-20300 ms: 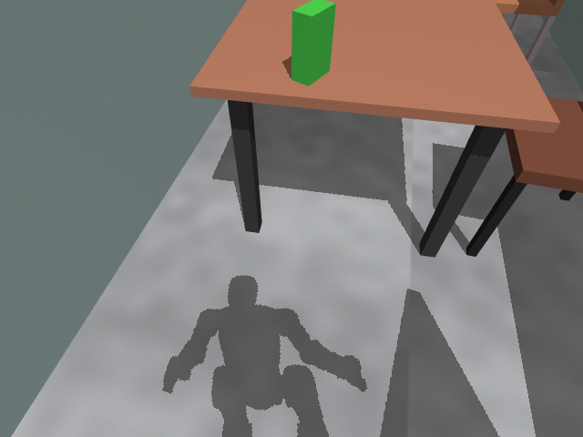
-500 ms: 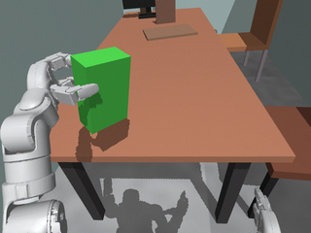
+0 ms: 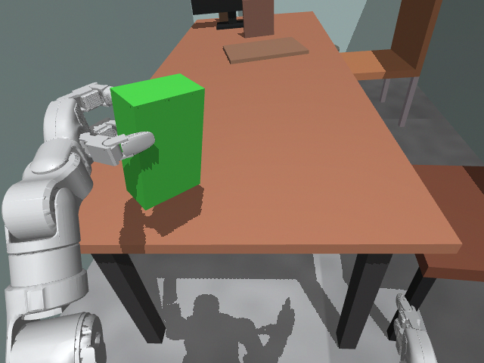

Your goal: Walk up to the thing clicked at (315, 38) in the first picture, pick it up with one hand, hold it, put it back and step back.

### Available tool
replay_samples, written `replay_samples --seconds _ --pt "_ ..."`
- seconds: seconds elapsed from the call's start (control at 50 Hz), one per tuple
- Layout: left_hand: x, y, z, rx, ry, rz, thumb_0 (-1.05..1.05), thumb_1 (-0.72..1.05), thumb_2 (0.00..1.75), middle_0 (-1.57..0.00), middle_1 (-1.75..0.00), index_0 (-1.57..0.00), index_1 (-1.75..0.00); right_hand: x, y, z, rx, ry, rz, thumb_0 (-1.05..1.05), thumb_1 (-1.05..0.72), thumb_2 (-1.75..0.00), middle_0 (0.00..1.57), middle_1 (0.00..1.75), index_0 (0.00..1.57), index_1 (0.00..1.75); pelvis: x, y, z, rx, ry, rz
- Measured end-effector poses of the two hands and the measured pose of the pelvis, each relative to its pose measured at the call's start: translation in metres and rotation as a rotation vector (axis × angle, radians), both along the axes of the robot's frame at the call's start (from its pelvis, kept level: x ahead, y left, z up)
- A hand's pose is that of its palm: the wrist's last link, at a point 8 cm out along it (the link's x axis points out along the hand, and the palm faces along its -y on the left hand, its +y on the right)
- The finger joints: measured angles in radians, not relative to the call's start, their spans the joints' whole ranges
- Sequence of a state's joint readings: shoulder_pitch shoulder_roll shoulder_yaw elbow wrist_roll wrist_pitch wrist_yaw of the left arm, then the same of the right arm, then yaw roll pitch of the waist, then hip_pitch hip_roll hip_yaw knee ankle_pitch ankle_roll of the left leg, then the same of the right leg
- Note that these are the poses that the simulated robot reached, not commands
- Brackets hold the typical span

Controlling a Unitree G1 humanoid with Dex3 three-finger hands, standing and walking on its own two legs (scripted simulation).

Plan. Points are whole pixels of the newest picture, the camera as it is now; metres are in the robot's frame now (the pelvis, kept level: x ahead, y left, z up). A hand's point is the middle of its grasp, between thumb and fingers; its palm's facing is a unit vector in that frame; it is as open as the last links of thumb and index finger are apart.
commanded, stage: hold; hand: left
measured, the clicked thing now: (162, 143) +0.37 +0.13 +0.24
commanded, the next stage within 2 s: crouch in 0.38 s
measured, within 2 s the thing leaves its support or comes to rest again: neither
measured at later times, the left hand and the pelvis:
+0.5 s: hand (120, 121) +0.34 +0.17 +0.30, palm faces +0.24 -0.97 +0.01, open 9.9 cm; pelvis +0.00 +0.00 +0.00, yaw +0 degrees
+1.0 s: hand (129, 141) +0.40 +0.20 +0.23, palm faces +0.29 -0.96 +0.00, open 9.8 cm; pelvis -0.01 +0.00 +0.00, yaw +0 degrees
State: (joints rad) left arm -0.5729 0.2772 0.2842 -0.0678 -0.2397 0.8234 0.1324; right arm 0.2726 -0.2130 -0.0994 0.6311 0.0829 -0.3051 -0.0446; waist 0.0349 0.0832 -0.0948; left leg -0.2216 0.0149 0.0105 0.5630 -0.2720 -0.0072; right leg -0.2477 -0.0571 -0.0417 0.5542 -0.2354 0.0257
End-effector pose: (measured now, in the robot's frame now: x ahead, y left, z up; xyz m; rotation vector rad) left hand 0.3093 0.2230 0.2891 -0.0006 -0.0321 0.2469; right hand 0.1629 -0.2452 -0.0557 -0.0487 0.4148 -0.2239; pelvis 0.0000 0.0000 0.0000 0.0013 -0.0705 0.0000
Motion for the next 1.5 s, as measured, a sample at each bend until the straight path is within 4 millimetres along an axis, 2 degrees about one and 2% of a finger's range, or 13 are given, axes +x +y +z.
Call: replay_samples --seconds 0.18,0.38,0.46,0.66,0.88,1.0,1.26,1.5 --pt "0.0 -0.007 -0.012 -0.01 0.018 -0.006 -0.01 -0.61 0.96 -0.83 -1.2 -0.93 -1.27 0.001 -0.001 0.003 0.002 -0.011 -0.014 -0.01 0.5 -0.06 0.05 0.05 0.06 0.05 -0.001 -0.001 0.0 0.001 -0.002 -0.004" --pt "0.001 -0.002 0.005 0.005 -0.026 0.019 -0.01 -0.61 0.96 -0.83 -1.2 -0.92 -1.28 -0.004 -0.005 -0.003 -0.003 0.012 -0.026 -0.01 0.49 -0.06 0.05 0.05 0.05 0.05 -0.001 -0.003 0.0 0.001 -0.002 -0.003" --pt "0.001 -0.003 0.007 0.005 -0.019 0.007 -0.01 -0.61 0.96 -0.83 -1.21 -0.92 -1.28 -0.003 -0.005 -0.003 -0.002 0.011 -0.017 -0.01 0.49 -0.06 0.05 0.05 0.05 0.05 -0.001 -0.003 0.0 0.002 -0.001 -0.002" --pt "0.005 -0.009 -0.012 -0.018 0.04 0.001 -0.01 -0.6 0.95 -0.83 -1.2 -0.92 -1.27 0.0 -0.006 0.001 -0.003 -0.005 -0.021 -0.01 0.51 -0.06 0.05 0.05 0.06 0.05 -0.002 -0.004 0.0 0.004 -0.002 -0.002" --pt "0.036 0.007 -0.045 -0.026 0.102 0.041 0.0 -0.58 0.95 -0.83 -1.18 -0.92 -1.25 -0.017 -0.016 0.004 -0.069 0.027 -0.046 -0.01 0.52 -0.06 0.05 0.05 0.06 0.05 -0.009 -0.006 -0.001 0.003 0.016 -0.002" --pt "0.054 0.018 -0.056 -0.022 0.108 0.05 0.0 -0.57 0.95 -0.82 -1.18 -0.91 -1.26 -0.025 -0.018 0.0 -0.093 0.053 -0.066 -0.01 0.52 -0.05 0.05 0.05 0.06 0.05 -0.009 -0.005 -0.001 -0.001 0.036 -0.008" --pt "0.084 0.029 -0.068 -0.017 0.103 0.034 -0.01 -0.59 0.96 -0.82 -1.19 -0.91 -1.27 -0.021 -0.012 -0.002 -0.091 0.067 -0.057 -0.01 0.52 -0.05 0.05 0.05 0.06 0.05 -0.002 0.0 -0.001 -0.004 0.07 -0.017" --pt "0.1 0.035 -0.084 -0.013 0.091 0.045 -0.01 -0.61 0.97 -0.83 -1.2 -0.92 -1.28 -0.019 -0.013 0.001 -0.101 0.091 -0.046 -0.01 0.52 -0.05 0.05 0.05 0.06 0.05 0.007 0.001 0.001 -0.007 0.086 -0.023"
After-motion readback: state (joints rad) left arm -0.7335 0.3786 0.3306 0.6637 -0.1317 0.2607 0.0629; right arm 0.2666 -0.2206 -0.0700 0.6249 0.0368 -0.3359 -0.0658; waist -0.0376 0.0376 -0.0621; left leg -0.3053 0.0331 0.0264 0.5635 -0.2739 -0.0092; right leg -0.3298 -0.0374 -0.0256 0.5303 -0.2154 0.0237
